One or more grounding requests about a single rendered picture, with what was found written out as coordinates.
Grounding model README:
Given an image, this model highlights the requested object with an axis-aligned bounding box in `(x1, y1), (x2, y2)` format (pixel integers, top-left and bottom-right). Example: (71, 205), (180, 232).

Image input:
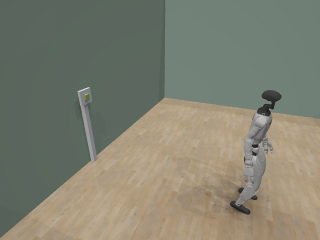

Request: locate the humanoid robot torso
(244, 110), (272, 156)

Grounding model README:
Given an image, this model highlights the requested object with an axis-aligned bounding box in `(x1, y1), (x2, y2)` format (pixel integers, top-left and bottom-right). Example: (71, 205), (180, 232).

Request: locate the button
(84, 93), (90, 100)

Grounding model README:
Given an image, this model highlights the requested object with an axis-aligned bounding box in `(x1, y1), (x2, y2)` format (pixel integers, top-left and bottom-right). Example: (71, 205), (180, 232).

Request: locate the panel
(77, 87), (97, 162)

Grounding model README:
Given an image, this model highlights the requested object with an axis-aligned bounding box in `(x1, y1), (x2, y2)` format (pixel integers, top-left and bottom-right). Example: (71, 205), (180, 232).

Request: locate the robot right upper arm
(244, 116), (267, 145)

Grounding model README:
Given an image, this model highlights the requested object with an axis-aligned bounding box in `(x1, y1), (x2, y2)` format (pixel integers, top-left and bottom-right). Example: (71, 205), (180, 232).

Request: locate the robot left hand
(262, 141), (274, 155)

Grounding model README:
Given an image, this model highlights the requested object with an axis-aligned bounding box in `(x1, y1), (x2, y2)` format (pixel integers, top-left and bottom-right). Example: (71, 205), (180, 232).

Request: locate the right robot forearm
(244, 139), (253, 168)

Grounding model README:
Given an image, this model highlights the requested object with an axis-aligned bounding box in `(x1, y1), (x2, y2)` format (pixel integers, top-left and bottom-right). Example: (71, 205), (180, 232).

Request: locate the right robot thigh
(244, 153), (262, 192)

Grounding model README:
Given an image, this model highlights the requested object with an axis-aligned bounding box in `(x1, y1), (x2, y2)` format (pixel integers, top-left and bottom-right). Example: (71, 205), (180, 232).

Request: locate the left robot forearm
(262, 134), (269, 142)

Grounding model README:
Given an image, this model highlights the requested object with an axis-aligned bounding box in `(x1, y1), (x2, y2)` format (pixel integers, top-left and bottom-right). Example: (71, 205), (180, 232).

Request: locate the robot right hand
(243, 167), (255, 184)

